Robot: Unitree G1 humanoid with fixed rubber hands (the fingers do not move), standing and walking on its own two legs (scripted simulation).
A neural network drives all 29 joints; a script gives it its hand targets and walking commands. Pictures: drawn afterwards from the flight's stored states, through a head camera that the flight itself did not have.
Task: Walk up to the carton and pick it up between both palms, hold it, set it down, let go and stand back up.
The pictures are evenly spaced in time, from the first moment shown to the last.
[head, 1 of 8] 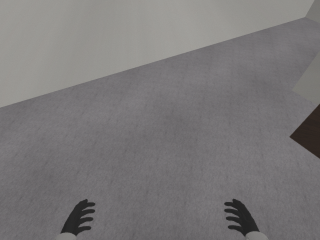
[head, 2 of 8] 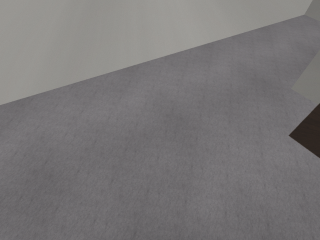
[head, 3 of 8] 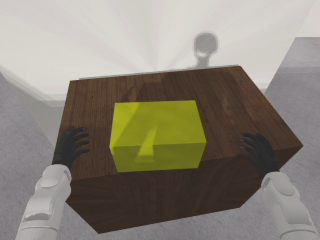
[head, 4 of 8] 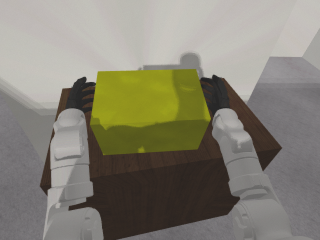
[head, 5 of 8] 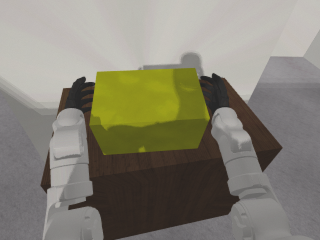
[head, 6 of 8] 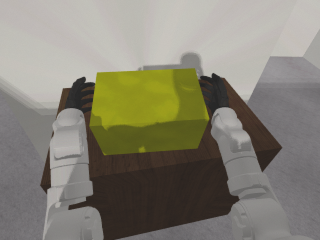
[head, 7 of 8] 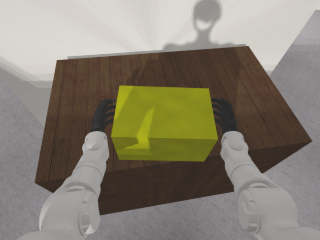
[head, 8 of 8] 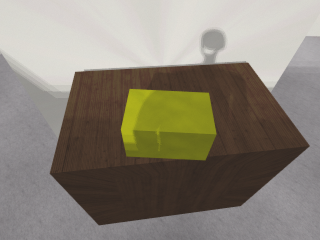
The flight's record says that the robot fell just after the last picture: no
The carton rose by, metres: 0.16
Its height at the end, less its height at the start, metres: +0.00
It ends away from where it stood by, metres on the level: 0.03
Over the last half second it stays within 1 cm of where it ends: yes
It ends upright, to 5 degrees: yes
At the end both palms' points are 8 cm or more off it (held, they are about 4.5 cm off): yes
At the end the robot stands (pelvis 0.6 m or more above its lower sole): yes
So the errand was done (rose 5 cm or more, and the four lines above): yes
